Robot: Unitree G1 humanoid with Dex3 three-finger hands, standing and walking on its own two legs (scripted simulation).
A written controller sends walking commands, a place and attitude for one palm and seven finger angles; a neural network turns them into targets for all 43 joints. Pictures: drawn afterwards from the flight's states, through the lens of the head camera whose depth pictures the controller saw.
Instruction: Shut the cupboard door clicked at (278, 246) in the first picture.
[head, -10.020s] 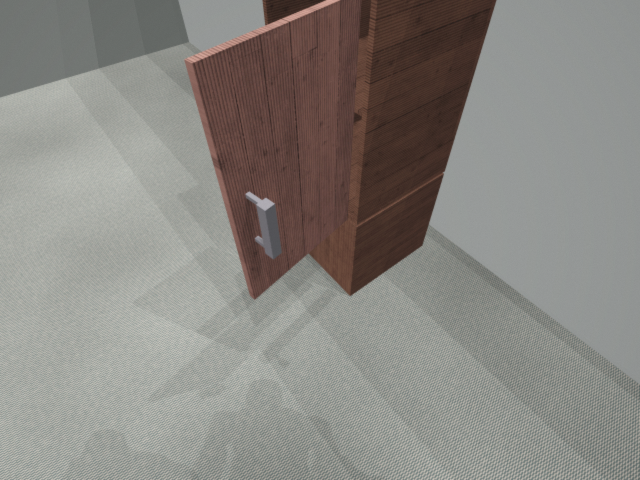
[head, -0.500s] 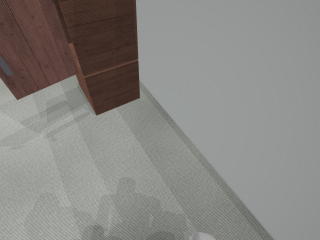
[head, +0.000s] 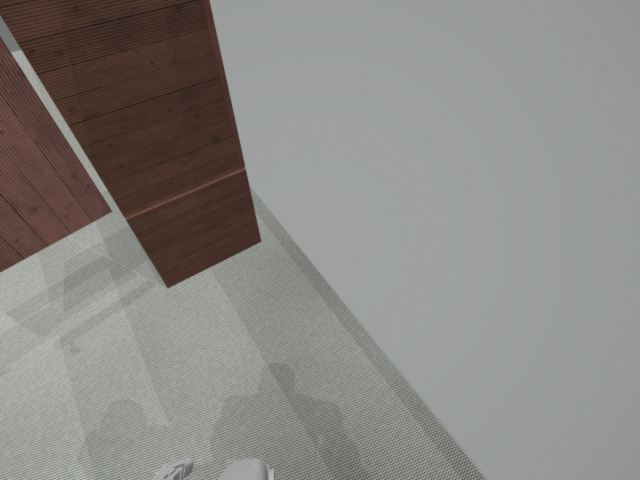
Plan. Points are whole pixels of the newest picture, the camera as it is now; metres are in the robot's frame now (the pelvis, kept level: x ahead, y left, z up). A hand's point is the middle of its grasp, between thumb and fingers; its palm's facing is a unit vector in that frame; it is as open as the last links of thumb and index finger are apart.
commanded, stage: walk to a spot facing it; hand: left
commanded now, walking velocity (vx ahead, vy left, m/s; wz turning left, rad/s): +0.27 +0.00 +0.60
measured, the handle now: out of the picture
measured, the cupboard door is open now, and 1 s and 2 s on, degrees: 100 100 100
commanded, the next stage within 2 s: turn to face it in 0.18 s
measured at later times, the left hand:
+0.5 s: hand out of the picture +0.14 +0.25 -0.19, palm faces +0.30 -0.93 -0.20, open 7.4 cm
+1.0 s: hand (180, 383) +0.28 +0.23 -0.15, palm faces +0.46 -0.85 -0.25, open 7.4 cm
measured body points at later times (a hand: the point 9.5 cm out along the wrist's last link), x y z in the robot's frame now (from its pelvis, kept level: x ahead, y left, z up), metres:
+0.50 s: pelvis +0.18 +0.06 -0.01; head +0.23 +0.10 +0.43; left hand +0.13 +0.30 -0.18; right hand +0.37 -0.15 -0.14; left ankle +0.21 +0.14 -0.74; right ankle +0.15 -0.11 -0.64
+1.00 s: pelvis +0.27 +0.01 +0.00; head +0.32 +0.01 +0.45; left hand +0.26 +0.27 -0.13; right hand +0.43 -0.21 -0.16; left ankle +0.18 +0.11 -0.65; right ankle +0.31 -0.09 -0.74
